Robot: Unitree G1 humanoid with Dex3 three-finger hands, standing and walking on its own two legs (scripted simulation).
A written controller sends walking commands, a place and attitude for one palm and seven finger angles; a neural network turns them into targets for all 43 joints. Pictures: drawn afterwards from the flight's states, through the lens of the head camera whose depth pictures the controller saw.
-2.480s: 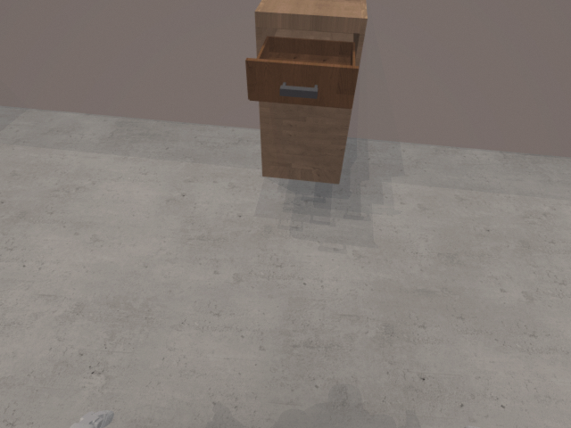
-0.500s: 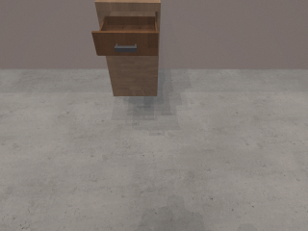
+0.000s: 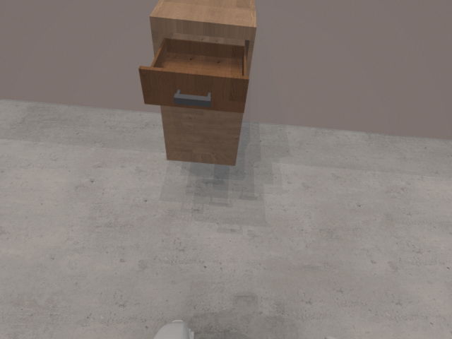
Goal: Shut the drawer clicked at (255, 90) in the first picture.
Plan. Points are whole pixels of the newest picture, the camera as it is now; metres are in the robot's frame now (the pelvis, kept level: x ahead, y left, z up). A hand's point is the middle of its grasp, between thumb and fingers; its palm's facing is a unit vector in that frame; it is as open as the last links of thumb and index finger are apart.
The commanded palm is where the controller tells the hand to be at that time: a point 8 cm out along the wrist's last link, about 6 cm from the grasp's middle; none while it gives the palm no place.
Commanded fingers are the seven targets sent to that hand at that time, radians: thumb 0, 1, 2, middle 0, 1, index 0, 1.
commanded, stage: walk to a spot facing it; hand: left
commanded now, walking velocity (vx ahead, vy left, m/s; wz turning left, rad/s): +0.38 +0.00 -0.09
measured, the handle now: (193, 96) +0.86 +0.20 -0.08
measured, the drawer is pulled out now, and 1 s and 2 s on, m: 0.30 0.30 0.30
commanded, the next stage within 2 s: turn to face it in 0.44 s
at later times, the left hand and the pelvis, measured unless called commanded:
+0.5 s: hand (147, 271) +0.28 +0.20 -0.17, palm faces -0.14 -0.98 -0.14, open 7.4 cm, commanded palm none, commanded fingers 0.00 0.90 0.90 -0.20 -0.30 -0.20 -0.30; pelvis +0.19 +0.04 +0.01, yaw -11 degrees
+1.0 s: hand (184, 225) +0.41 +0.14 -0.17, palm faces -0.07 -0.99 -0.15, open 7.3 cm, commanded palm none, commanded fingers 0.00 0.90 0.90 -0.20 -0.30 -0.20 -0.30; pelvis +0.28 -0.01 +0.00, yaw -6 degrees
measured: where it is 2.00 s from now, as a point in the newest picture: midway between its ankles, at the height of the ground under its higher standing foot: (218, 324)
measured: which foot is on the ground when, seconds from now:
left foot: up 0.00-0.02, down 0.04-0.66, up 0.68-1.00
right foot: down 0.00-0.06, up 0.08-0.64, down 0.66-1.00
